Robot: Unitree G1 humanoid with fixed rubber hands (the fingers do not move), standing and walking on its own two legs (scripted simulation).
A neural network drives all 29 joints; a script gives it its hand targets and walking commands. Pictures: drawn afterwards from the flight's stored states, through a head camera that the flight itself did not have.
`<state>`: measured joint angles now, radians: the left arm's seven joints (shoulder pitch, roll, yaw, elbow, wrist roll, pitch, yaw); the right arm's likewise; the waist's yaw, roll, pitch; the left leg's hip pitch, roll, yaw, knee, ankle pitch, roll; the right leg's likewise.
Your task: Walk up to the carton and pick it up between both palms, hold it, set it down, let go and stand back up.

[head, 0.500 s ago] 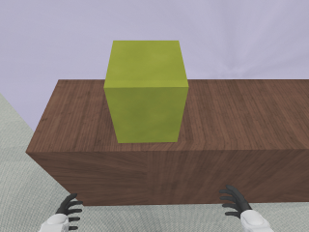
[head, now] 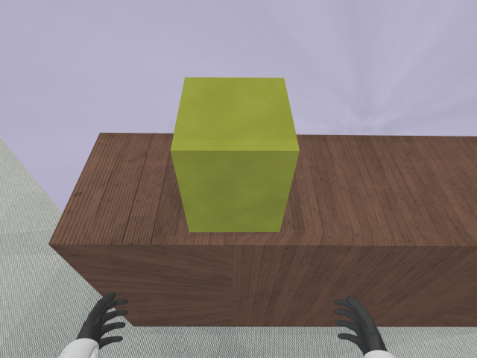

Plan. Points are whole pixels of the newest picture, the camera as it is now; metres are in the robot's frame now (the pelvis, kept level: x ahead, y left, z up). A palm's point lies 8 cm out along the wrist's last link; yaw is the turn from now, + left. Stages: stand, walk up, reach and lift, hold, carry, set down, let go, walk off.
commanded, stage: reach and lift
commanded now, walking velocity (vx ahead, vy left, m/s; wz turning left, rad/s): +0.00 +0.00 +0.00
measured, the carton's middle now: (234, 158) +0.49 +0.05 +0.03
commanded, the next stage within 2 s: none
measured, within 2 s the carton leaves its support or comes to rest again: neither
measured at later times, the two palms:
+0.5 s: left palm (96, 311) +0.19 +0.26 -0.03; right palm (364, 323) +0.19 -0.17 -0.04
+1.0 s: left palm (110, 265) +0.25 +0.25 +0.01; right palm (352, 277) +0.25 -0.16 +0.00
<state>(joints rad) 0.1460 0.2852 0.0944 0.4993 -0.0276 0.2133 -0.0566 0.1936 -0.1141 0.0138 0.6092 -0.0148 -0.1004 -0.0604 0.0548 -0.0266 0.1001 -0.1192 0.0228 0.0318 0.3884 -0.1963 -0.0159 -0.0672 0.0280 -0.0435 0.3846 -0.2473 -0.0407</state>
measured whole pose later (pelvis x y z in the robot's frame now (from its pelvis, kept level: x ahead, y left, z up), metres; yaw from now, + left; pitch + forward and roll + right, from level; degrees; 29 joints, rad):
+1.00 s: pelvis +0.01 +0.02 +0.00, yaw -2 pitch -3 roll +0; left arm 0.03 0.23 0.02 0.45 -0.14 -0.11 -0.04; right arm 0.08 -0.09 0.05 0.42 0.17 -0.15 -0.10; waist 0.06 -0.01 0.01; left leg -0.10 0.02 0.05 0.36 -0.21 0.00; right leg -0.04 0.03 -0.01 0.31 -0.22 -0.02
